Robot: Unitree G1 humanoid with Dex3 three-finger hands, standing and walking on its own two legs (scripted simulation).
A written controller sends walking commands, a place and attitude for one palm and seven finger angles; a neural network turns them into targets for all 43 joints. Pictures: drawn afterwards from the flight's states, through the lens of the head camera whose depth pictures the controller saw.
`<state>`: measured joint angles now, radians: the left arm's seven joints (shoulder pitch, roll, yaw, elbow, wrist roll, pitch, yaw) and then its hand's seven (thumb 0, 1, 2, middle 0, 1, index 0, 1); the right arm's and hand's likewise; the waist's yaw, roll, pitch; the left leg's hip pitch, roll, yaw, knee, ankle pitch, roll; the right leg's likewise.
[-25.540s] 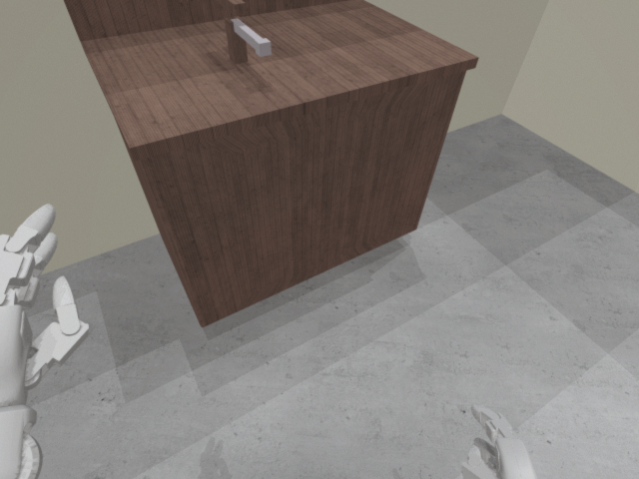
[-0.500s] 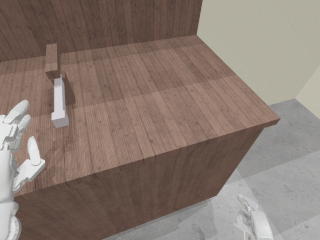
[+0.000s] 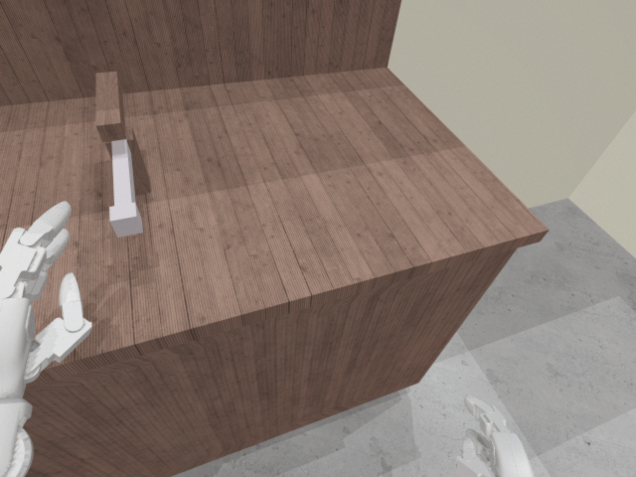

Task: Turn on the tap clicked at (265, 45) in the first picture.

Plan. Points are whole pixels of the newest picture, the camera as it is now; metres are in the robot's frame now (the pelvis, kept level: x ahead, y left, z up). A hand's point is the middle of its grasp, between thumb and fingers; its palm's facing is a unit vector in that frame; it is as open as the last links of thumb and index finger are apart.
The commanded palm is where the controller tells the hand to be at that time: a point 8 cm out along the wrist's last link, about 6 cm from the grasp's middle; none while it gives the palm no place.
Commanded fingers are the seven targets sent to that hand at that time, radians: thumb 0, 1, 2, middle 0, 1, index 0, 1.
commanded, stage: come to a stop and stand still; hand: left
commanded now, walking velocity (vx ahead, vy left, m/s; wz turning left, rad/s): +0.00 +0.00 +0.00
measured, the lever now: (126, 219) +0.35 +0.27 +0.13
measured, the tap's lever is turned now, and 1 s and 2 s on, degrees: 0 0 0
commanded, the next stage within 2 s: look again from close up in 0.50 s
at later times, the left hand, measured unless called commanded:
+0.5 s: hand (77, 289) +0.24 +0.25 +0.16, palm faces +0.41 -0.84 -0.37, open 7.4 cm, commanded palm +0.17 +0.28 +0.18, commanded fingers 0.00 0.90 0.90 -0.20 -0.30 -0.20 -0.30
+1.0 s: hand (77, 290) +0.23 +0.25 +0.17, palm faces +0.41 -0.81 -0.42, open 7.4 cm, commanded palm +0.17 +0.28 +0.18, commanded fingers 0.00 0.90 0.90 -0.20 -0.30 -0.20 -0.30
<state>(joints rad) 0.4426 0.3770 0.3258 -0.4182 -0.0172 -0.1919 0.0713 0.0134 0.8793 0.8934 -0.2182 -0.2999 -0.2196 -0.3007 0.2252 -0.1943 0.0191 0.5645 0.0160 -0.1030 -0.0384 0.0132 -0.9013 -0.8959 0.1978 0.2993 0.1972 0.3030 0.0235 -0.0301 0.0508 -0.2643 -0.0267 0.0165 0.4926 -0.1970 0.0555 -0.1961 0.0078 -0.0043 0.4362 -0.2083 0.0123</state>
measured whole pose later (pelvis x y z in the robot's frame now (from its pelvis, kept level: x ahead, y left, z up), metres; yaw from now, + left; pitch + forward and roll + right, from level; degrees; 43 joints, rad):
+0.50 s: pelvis +0.02 +0.00 +0.00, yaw +1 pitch -1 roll -1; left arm 0.39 0.36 0.35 -0.48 -0.02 -0.20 0.10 0.02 0.88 0.89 -0.21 -0.30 -0.21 -0.30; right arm 0.17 -0.19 0.03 0.57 0.02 -0.12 -0.02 0.01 -0.90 -0.90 0.20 0.30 0.20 0.30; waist 0.04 -0.03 0.07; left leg -0.24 -0.04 0.00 0.46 -0.21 0.05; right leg -0.16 0.00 -0.02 0.39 -0.22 0.02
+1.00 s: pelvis +0.02 -0.01 +0.00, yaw +2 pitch -1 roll -2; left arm 0.37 0.39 0.36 -0.46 0.00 -0.18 0.09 0.01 0.88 0.89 -0.21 -0.30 -0.21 -0.30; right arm 0.20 -0.20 0.01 0.57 0.01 -0.10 -0.04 0.01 -0.90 -0.90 0.20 0.30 0.20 0.30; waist 0.05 -0.01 0.07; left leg -0.24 -0.03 -0.02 0.47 -0.20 0.04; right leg -0.15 0.01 -0.04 0.38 -0.21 0.01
